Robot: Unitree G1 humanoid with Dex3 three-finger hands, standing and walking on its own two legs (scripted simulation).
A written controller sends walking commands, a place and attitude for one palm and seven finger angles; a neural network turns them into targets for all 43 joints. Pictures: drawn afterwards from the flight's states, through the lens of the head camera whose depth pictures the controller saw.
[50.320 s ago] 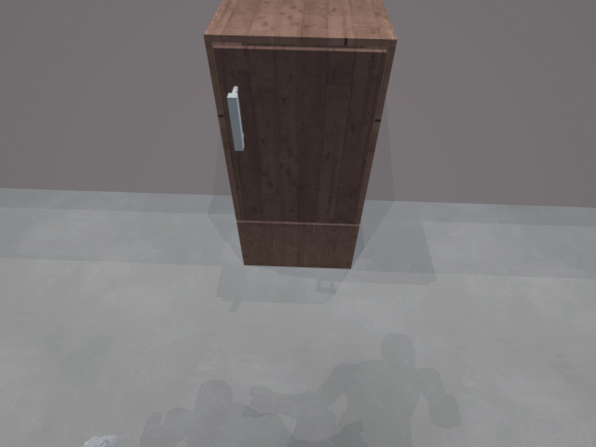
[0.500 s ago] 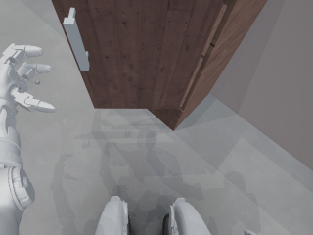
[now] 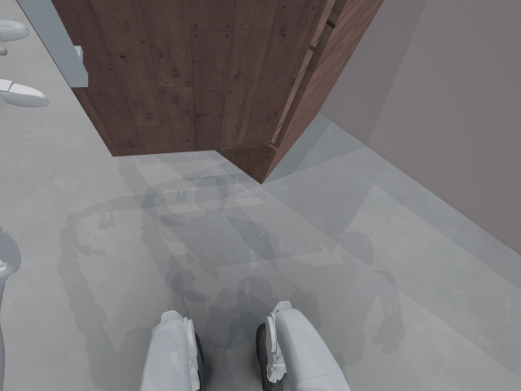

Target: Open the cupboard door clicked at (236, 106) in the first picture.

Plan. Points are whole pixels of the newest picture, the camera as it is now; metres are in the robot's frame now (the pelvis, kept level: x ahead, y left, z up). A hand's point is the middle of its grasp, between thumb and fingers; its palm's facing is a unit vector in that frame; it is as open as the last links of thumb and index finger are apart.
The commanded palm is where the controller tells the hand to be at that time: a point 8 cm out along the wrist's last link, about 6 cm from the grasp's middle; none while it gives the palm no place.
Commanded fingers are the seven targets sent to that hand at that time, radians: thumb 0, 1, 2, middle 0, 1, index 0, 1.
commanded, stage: move the hooked fingers beside the handle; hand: left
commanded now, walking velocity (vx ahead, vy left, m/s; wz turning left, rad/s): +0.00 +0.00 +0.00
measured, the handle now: (56, 25) +0.60 +0.21 +0.07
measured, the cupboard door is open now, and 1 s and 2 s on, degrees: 45 45 44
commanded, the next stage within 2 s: slide the fingers in behind the handle in 0.82 s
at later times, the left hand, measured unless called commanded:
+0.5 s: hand out of the picture +0.55 +0.28 +0.07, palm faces +0.03 -1.00 -0.02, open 14.0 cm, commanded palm +0.55 +0.29 +0.07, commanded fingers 0.00 -0.50 0.30 -0.30 -1.20 -0.30 -1.20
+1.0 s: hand out of the picture +0.55 +0.28 +0.07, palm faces +0.03 -1.00 -0.01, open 14.0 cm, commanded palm +0.55 +0.29 +0.07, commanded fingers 0.00 -0.50 0.30 -0.30 -1.20 -0.30 -1.20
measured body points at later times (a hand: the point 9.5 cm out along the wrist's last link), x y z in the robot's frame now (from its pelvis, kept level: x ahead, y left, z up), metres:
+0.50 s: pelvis +0.01 +0.00 +0.01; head +0.20 +0.05 +0.41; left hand +0.54 +0.33 +0.08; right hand +0.00 -0.27 -0.08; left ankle +0.04 +0.09 -0.62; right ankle +0.03 -0.14 -0.62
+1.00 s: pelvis +0.01 +0.00 +0.00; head +0.20 +0.05 +0.40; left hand +0.54 +0.33 +0.07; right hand +0.00 -0.26 -0.09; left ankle +0.04 +0.09 -0.62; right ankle +0.03 -0.14 -0.62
